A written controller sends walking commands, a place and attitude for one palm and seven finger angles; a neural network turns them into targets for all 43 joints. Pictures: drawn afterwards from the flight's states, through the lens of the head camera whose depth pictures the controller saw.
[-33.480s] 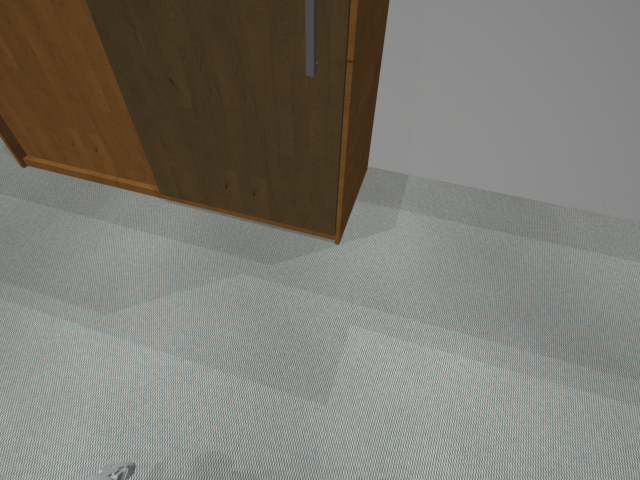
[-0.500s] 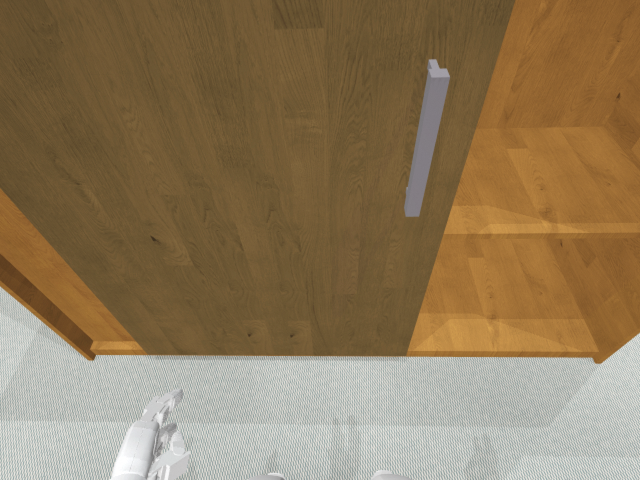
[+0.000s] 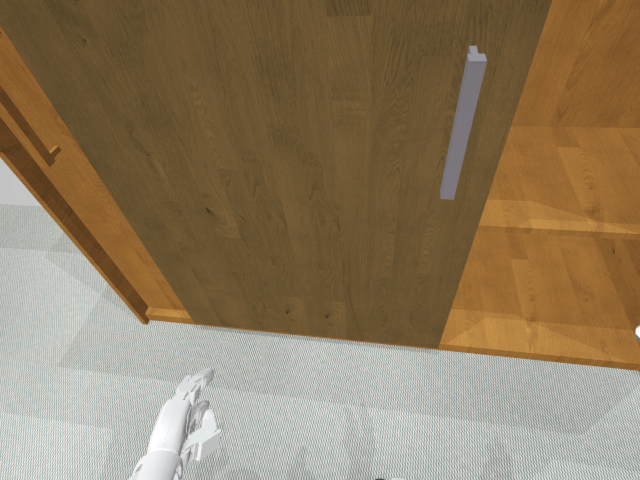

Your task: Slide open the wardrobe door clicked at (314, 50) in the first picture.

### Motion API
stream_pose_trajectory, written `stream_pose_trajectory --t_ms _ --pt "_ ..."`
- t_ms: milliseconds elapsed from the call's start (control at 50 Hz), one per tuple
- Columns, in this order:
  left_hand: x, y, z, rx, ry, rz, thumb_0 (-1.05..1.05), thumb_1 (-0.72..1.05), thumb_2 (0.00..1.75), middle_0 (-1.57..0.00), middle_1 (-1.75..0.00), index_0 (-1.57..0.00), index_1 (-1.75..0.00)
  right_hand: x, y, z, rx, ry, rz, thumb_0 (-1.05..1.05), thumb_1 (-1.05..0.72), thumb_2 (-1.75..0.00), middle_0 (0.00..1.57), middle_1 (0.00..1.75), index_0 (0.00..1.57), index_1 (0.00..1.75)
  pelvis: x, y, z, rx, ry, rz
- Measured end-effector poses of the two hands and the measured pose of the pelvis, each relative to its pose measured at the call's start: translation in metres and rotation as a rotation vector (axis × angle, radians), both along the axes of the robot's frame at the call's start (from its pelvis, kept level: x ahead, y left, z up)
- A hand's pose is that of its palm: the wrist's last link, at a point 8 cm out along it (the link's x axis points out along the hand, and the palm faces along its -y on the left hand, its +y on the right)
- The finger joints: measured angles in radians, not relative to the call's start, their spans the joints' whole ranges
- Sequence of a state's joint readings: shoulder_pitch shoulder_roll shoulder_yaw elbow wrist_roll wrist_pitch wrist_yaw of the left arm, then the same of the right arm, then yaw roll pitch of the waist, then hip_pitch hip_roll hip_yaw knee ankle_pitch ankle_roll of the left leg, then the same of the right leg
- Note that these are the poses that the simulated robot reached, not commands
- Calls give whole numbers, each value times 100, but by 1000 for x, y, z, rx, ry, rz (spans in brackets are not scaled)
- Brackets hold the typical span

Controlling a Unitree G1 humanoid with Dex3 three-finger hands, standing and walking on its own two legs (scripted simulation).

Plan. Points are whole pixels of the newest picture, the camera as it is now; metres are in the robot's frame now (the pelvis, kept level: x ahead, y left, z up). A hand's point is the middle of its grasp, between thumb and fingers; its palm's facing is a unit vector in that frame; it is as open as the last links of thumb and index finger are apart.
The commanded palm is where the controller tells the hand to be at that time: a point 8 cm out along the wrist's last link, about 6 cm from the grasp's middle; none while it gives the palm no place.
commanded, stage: stop stepping back and stand still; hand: right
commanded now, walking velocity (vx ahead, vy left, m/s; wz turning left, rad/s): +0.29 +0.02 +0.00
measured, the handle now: (458, 129) +0.61 -0.21 +0.11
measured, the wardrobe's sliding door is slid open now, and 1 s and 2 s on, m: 0.60 0.60 0.60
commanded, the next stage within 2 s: let the arm hang, fingers relaxed in 0.90 s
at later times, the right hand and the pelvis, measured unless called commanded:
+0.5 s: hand out of the picture +0.17 -0.30 +0.17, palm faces +0.44 +0.79 -0.43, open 7.4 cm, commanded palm +0.10 -0.33 +0.19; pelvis -0.03 -0.03 +0.01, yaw -2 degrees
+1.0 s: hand out of the picture +0.13 -0.30 +0.17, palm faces +0.46 +0.78 -0.43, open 7.4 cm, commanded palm none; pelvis -0.06 -0.02 +0.01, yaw -3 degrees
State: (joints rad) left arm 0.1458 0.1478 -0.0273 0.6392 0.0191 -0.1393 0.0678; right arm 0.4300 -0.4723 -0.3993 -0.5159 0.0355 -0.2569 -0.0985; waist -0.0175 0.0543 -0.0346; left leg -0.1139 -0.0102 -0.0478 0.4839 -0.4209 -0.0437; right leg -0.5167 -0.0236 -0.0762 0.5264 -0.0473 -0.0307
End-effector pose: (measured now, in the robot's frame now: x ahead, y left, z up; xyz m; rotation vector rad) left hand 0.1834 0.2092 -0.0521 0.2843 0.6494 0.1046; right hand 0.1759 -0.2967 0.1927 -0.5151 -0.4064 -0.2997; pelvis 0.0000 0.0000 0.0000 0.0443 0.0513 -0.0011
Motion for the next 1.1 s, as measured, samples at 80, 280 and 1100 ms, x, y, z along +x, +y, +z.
stream_pose_trajectory --t_ms 80,280,1100 --pt "-33 19 6 15 8 81 1 90 89 -20 -30 -20 -30 -4 -5 -6 13 83 -6 2 -88 -90 21 30 22 30 -11 1 5 -11 -8 -23" --pt "-93 48 -6 99 189 84 1 91 90 -20 -30 -20 -30 -65 -26 -4 31 116 -198 2 -88 -90 21 30 22 31 -15 -6 14 -57 12 -33" --pt "-92 17 -32 -6 164 -33 1 91 90 -20 -30 -20 -30 -75 -46 -111 138 604 -186 1 -89 -90 20 30 20 30 -75 -27 7 -31 -29 -76"
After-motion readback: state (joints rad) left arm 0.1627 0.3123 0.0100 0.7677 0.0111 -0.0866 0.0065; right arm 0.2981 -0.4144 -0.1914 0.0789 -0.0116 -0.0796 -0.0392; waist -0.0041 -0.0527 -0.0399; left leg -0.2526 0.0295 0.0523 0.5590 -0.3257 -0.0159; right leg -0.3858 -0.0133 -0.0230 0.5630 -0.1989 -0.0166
